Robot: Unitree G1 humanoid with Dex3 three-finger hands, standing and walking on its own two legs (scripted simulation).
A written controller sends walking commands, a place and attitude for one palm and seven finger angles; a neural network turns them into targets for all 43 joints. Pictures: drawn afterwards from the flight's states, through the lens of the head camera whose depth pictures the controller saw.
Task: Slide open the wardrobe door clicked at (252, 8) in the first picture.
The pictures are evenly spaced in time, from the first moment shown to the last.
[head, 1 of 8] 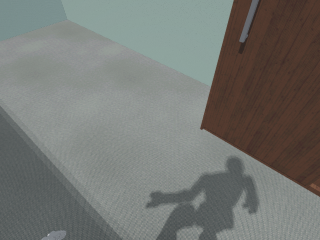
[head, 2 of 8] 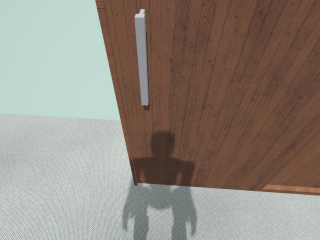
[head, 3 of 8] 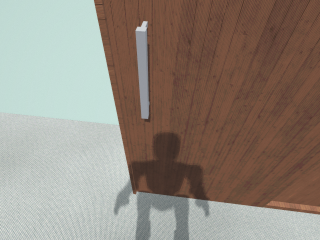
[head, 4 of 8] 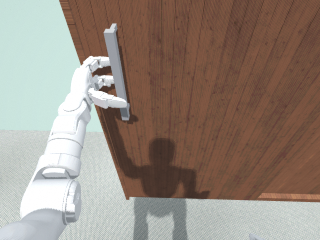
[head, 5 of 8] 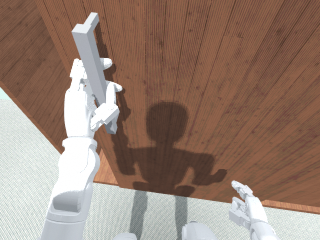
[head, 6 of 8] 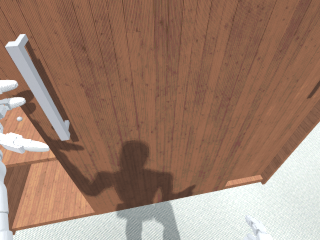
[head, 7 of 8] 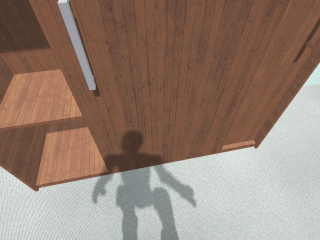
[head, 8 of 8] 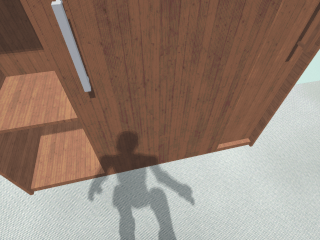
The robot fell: no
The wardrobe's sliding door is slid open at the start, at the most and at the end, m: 0.00 0.46 0.46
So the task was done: yes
